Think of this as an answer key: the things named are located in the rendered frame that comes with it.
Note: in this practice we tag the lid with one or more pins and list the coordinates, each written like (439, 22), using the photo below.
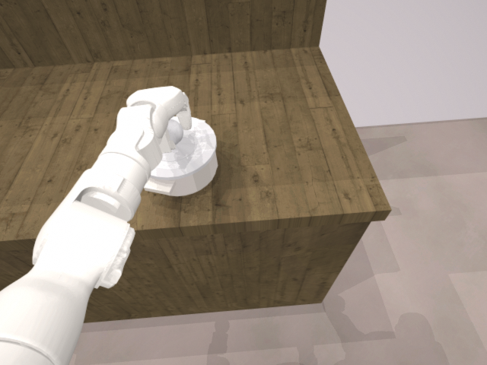
(195, 150)

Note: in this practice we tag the table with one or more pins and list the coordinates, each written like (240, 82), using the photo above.
(294, 190)

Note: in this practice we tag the pot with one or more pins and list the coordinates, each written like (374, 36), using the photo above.
(184, 186)

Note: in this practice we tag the knob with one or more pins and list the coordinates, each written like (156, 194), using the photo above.
(175, 131)

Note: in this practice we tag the robot left forearm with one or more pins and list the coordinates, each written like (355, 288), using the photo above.
(117, 178)

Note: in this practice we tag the robot left upper arm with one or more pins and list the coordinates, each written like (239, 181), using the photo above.
(42, 313)

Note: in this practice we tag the robot left hand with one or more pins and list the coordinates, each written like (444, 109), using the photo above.
(175, 102)

